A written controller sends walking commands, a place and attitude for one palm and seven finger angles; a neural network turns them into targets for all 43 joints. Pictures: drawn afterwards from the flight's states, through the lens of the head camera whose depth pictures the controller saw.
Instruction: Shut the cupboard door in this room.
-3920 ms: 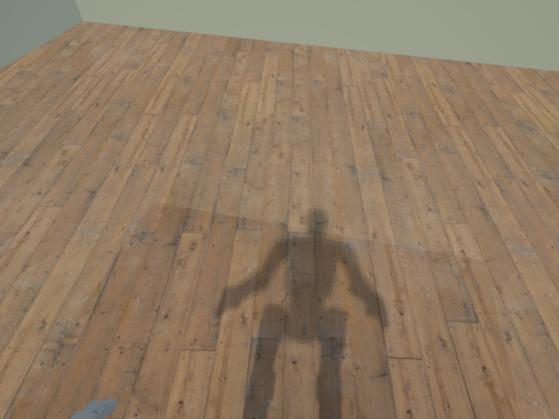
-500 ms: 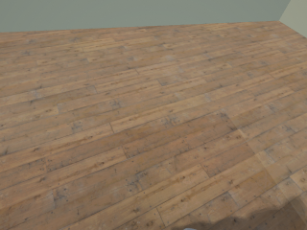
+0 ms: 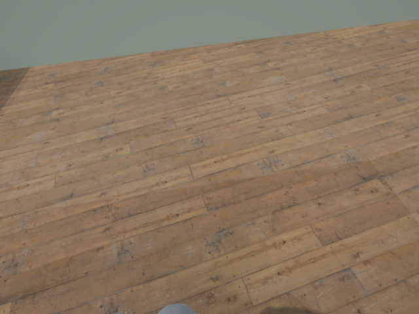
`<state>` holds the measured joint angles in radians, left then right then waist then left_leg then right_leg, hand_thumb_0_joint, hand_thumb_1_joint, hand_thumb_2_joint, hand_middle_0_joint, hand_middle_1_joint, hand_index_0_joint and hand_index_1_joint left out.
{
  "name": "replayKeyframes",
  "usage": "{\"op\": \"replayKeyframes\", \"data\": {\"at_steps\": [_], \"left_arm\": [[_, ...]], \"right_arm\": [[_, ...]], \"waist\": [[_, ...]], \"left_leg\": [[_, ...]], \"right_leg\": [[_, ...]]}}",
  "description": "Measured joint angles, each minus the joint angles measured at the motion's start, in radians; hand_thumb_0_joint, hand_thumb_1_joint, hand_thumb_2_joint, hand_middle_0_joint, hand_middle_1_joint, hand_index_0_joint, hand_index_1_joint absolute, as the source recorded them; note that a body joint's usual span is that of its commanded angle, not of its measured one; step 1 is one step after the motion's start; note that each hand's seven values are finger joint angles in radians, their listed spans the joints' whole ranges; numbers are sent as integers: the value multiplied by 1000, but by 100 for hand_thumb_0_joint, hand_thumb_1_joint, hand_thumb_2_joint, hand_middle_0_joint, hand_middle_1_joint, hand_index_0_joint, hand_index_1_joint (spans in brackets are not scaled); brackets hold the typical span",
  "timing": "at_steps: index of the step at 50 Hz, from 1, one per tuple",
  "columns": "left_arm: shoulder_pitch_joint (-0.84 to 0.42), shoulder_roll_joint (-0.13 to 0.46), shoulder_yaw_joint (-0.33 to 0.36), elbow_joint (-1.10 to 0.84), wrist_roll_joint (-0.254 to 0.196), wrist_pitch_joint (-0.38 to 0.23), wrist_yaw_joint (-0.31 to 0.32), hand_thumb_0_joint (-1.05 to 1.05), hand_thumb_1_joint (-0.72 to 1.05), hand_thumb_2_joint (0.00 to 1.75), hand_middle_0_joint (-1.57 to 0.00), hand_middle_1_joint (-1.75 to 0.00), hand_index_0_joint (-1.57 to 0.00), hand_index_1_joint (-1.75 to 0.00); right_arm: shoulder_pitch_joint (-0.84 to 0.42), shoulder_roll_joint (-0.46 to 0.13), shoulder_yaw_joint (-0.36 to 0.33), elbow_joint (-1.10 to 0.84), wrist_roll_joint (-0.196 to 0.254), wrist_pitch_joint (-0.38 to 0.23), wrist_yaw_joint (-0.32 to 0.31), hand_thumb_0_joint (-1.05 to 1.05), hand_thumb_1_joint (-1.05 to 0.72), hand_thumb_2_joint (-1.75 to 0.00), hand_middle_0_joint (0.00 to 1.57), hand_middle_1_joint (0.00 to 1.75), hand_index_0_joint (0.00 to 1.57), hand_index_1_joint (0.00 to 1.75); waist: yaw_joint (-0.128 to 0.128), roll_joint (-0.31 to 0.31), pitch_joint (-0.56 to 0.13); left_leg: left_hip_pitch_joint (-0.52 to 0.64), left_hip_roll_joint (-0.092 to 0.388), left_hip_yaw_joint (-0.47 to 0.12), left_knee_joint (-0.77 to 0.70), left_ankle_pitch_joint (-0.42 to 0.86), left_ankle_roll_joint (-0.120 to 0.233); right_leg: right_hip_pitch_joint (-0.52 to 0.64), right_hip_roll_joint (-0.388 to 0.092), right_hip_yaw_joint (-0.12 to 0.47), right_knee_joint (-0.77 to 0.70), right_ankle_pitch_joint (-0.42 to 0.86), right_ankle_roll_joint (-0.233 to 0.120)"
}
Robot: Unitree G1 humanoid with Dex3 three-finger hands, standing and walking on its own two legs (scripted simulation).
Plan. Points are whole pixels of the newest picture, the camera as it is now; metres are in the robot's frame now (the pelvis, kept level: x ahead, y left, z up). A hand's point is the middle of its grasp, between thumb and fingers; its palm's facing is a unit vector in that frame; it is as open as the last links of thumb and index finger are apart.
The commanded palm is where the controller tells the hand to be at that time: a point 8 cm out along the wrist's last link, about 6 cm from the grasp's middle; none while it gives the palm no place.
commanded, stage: turn or walk to find it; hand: left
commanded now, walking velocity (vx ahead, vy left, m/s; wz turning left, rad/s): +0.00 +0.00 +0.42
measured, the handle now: out of the picture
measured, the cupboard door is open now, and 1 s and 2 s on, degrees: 83 83 83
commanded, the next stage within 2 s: none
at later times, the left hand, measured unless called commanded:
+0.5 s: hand out of the picture -0.06 +0.28 -0.18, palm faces +0.28 -0.93 -0.24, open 7.4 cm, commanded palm none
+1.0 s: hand out of the picture -0.06 +0.21 -0.14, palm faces +0.42 -0.86 -0.27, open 7.4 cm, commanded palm none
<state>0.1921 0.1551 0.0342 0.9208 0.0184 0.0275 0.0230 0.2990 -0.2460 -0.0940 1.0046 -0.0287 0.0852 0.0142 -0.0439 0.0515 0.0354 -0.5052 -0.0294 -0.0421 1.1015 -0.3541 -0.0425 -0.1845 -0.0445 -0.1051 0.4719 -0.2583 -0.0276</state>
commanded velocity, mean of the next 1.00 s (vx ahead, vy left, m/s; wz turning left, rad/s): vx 0.00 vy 0.00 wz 0.42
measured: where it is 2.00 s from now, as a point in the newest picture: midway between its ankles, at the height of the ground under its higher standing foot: outside the picture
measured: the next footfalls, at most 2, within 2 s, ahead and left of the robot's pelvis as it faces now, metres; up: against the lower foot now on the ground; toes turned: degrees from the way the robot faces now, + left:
left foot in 0.30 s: -0.01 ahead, +0.16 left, +0.00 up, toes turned +13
right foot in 0.82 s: +0.01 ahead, -0.07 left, +0.00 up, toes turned +18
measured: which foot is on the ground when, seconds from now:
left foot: up 0.00-0.28, down 0.30-0.82, up 0.84-1.00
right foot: down 0.00-0.30, up 0.32-0.80, down 0.82-1.00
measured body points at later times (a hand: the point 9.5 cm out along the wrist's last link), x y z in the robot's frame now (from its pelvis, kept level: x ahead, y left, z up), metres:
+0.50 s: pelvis -0.04 +0.06 +0.00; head -0.02 +0.09 +0.45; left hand -0.07 +0.33 -0.16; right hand +0.11 -0.16 -0.13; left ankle -0.05 +0.15 -0.74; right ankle -0.03 -0.10 -0.66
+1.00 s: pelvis -0.06 +0.00 +0.00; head -0.03 -0.03 +0.45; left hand -0.08 +0.25 -0.12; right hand +0.06 -0.23 -0.17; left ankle -0.13 +0.13 -0.65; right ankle -0.03 -0.09 -0.74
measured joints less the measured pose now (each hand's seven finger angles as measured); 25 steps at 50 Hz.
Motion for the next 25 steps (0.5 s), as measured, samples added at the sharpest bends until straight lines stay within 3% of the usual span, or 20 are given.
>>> {"op": "replayKeyframes", "data": {"at_steps": [3, 6, 12, 15, 17, 19, 22, 25], "left_arm": [[17, -4, -1, 10, 2, -6, 0, 1, 90, 90, -20, -30, -20, -30], [33, -2, 1, 18, 7, -9, -1, 1, 90, 90, -20, -30, -20, -30], [57, 29, 13, 35, 18, -10, -6, 1, 90, 90, -20, -30, -20, -30], [72, 55, 23, 48, 13, -2, -7, 1, 90, 90, -20, -30, -20, -30], [74, 83, 34, 60, 6, 18, -5, 1, 90, 90, -20, -30, -20, -30], [78, 100, 40, 71, 7, 41, -2, 1, 90, 90, -20, -30, -20, -30], [69, 110, 45, 84, 8, 53, -8, 1, 90, 90, -19, -30, -20, -30], [52, 113, 46, 74, 7, 43, -14, 1, 91, 90, -19, -30, -20, -30]], "right_arm": [[-3, -6, -2, 4, 0, 3, 2, 1, -91, -90, 20, 30, 20, 30], [-17, -7, 0, 9, 1, 9, 2, 1, -91, -90, 19, 30, 19, 30], [-79, 5, 17, -2, 11, -1, -2, 1, -91, -90, 19, 30, 19, 30], [-108, 9, 27, -27, 16, -25, -2, 1, -91, -90, 19, 30, 19, 30], [-130, 28, 33, -37, 13, -44, -4, 1, -91, -90, 19, 30, 19, 30], [-141, 42, 44, -48, 9, -52, -6, 0, -91, -90, 19, 30, 19, 30], [-142, 55, 55, -59, 6, -58, -18, 0, -91, -90, 20, 30, 20, 30], [-139, 63, 64, -61, 10, -62, -22, 0, -90, -90, 20, 30, 20, 30]], "waist": [[4, -3, 2], [17, -15, 6], [57, -53, 29], [64, -69, 31], [71, -107, 38], [77, -115, 34], [71, -100, 22], [70, -91, 20]], "left_leg": [[7, 40, 3, 42, 22, -19], [45, 67, 12, -14, -3, -29], [169, 77, 69, -293, -88, -24], [253, 67, 99, -498, 18, -9], [247, 38, 107, -505, 45, 36], [248, 36, 105, -507, 38, 69], [266, 33, 83, -568, 73, 82], [282, 18, 62, -633, 120, 90]], "right_leg": [[7, -12, -32, -6, 3, 0], [1, -29, -59, 3, 0, 4], [-36, -74, -102, 54, -13, 29], [-71, -100, -127, 121, -39, 56], [-126, -117, -76, 240, -132, 75], [-188, -88, -14, 400, -228, 84], [-250, -58, 33, 562, -189, 93], [-277, -49, 63, 619, -127, 107]]}}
